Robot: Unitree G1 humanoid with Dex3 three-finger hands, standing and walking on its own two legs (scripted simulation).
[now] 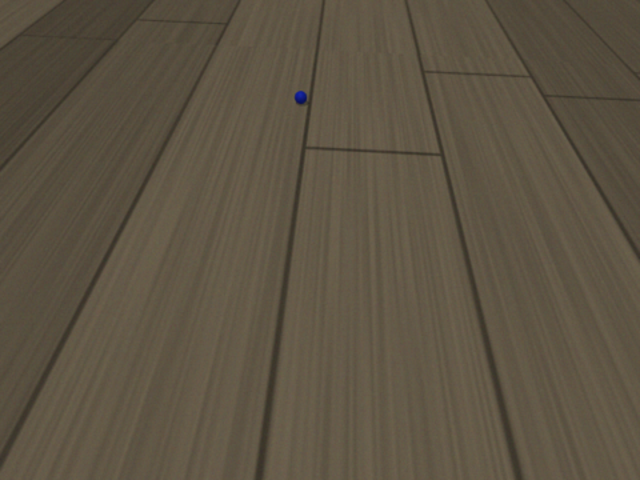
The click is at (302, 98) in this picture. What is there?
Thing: free ball
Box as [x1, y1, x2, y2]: [295, 91, 306, 103]
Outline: 298,91 295,94 295,100 299,103 302,103 305,101 306,95 304,92
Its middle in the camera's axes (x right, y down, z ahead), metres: -0.11 -0.79 +2.29
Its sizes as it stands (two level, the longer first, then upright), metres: 0.072 0.072 0.072
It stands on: the floor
